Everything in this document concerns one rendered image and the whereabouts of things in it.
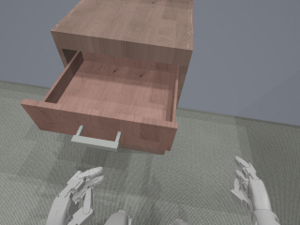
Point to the left robot hand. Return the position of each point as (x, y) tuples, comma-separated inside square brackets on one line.
[(79, 188)]

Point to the robot right forearm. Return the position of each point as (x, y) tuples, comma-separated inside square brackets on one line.
[(264, 217)]

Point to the drawer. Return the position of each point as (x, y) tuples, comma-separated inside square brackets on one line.
[(106, 94)]

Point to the cabinet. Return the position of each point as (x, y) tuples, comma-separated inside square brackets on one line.
[(150, 30)]

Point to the handle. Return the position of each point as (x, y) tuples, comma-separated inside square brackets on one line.
[(96, 143)]

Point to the robot left thigh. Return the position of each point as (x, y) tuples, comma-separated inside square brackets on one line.
[(119, 219)]

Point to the right robot hand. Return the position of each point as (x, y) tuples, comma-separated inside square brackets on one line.
[(255, 196)]

